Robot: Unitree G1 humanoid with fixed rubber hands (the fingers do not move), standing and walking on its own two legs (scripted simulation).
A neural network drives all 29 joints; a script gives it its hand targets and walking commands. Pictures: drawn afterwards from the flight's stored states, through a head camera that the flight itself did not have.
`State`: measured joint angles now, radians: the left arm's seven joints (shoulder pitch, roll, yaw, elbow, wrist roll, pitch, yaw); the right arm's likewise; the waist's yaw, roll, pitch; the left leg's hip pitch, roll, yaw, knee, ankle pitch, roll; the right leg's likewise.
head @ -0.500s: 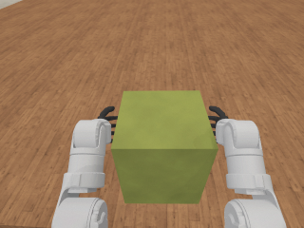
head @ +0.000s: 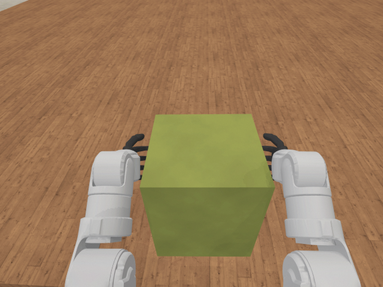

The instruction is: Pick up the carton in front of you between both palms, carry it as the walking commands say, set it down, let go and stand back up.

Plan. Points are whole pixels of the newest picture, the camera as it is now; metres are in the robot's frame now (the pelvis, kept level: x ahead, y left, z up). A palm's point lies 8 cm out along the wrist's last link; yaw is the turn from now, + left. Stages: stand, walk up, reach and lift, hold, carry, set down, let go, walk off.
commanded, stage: carry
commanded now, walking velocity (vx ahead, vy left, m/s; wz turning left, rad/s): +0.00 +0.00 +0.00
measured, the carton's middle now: (203, 186) +0.35 +0.00 +0.05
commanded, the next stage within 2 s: none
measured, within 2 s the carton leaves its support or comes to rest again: neither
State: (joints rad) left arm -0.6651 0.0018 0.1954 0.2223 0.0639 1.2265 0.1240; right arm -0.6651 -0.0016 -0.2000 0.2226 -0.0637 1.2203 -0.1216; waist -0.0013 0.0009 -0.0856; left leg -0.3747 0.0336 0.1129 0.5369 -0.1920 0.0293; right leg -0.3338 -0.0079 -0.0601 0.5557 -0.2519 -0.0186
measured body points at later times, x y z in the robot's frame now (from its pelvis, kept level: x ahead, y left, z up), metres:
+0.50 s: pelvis +0.00 +0.00 +0.00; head -0.02 +0.00 +0.45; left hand +0.36 +0.15 +0.12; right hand +0.36 -0.16 +0.12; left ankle +0.06 +0.10 -0.73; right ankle +0.02 -0.11 -0.73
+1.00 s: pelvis +0.00 +0.00 +0.00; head -0.01 +0.00 +0.45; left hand +0.36 +0.15 +0.12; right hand +0.36 -0.16 +0.12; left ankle +0.06 +0.10 -0.73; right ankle +0.02 -0.11 -0.73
